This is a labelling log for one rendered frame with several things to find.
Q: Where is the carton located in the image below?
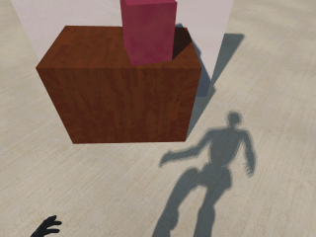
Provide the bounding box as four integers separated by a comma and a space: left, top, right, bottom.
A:
119, 0, 178, 66

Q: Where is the robot left hand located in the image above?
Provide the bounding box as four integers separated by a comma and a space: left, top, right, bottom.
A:
31, 215, 62, 237

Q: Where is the pedestal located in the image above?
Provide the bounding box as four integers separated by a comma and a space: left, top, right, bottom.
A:
36, 26, 202, 144

